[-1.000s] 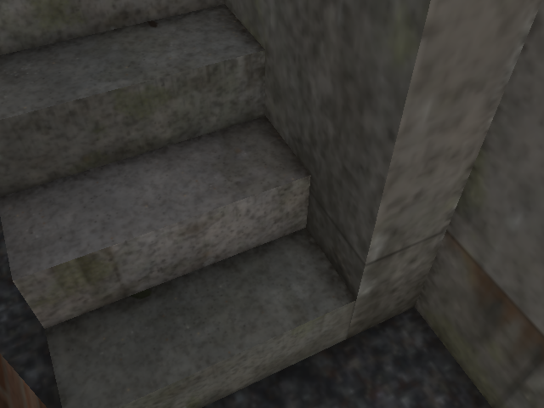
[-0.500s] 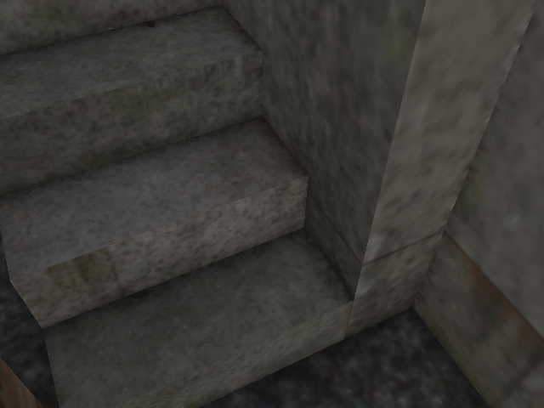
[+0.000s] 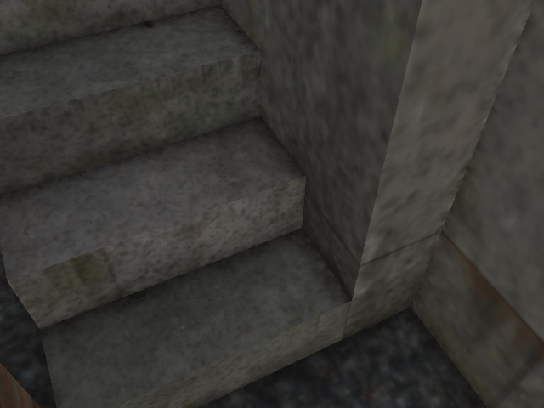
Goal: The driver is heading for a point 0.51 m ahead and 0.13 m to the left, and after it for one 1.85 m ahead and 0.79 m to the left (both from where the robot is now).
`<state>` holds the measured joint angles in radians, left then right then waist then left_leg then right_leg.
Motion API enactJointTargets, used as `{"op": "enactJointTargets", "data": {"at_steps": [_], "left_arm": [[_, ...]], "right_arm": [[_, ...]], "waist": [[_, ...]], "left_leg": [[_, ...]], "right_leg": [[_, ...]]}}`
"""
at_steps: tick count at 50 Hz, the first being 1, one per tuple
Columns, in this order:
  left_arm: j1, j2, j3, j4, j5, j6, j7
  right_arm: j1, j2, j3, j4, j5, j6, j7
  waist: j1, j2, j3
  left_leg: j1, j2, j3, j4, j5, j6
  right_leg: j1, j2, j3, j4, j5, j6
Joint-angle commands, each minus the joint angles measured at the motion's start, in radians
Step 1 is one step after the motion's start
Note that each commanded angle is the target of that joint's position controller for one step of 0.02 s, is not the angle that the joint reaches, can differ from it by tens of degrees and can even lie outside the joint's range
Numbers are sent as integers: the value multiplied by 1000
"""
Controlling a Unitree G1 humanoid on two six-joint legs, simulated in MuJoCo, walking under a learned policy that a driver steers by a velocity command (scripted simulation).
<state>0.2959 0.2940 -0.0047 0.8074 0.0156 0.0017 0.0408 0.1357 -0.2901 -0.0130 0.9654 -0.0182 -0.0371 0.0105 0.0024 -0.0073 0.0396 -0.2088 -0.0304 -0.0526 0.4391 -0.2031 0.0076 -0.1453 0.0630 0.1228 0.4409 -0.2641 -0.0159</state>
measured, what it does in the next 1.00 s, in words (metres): stands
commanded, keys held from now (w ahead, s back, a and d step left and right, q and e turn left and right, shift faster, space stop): w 1.00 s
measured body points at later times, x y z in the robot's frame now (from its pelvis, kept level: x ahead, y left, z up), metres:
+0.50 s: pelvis +0.00 +0.00 +0.00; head +0.02 +0.00 +0.45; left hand +0.06 +0.27 -0.13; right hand +0.12 -0.28 -0.12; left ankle +0.02 +0.12 -0.74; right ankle -0.02 -0.11 -0.74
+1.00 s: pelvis +0.00 +0.00 +0.00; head +0.02 +0.00 +0.45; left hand +0.06 +0.28 -0.13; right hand +0.12 -0.27 -0.12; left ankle +0.02 +0.12 -0.74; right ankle -0.02 -0.12 -0.74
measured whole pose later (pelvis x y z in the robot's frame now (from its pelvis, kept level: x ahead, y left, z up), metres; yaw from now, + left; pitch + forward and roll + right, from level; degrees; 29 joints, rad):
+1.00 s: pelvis +0.00 +0.00 +0.00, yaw +0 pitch -1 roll +0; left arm 0.30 0.29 -0.02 0.86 0.02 0.00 0.04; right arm 0.15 -0.30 -0.01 0.94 -0.02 -0.05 0.01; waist 0.02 0.00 0.05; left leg -0.21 -0.03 -0.05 0.44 -0.20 0.01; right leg -0.14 0.06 0.12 0.44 -0.27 -0.01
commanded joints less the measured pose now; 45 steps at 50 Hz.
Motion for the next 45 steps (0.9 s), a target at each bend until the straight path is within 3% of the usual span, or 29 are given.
{"op": "enactJointTargets", "data": {"at_steps": [1,10,11,17,45], "left_arm": [[34,128,30,-47,9,-10,3],[30,130,27,-44,5,-13,0],[31,106,18,-42,11,-9,3],[37,123,17,-29,8,-6,7],[42,119,10,11,6,-4,10]], "right_arm": [[-29,-141,-28,-48,5,-14,-5],[-24,-142,-29,-52,4,-17,-6],[-19,-140,-28,-51,3,-17,-1],[-18,-143,-28,-56,1,-19,6],[-2,-141,-23,-69,2,-20,7]], "waist": [[14,14,-9],[7,4,-28],[10,16,-17],[11,1,-22],[16,3,-18]], "left_leg": [[55,78,-89,-64,99,30],[85,77,-84,-53,119,28],[78,71,-76,-52,127,22],[84,69,-72,-51,130,17],[78,67,-71,-57,128,20]], "right_leg": [[-81,-72,60,-85,104,2],[-87,-73,63,-91,111,0],[-85,-73,64,-93,116,4],[-81,-74,65,-93,115,3],[-80,-70,57,-86,107,5]]}}
Velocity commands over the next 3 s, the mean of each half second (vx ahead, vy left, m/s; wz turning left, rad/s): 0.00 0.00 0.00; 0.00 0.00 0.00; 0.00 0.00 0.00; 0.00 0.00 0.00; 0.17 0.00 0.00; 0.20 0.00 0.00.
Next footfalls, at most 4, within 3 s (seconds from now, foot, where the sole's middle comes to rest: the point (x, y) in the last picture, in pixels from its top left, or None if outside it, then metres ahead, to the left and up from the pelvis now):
none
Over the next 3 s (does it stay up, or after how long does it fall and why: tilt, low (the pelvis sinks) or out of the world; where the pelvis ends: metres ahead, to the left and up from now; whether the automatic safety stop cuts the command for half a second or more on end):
stays up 0.10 0.01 0.00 its command is cut before an obstacle from the start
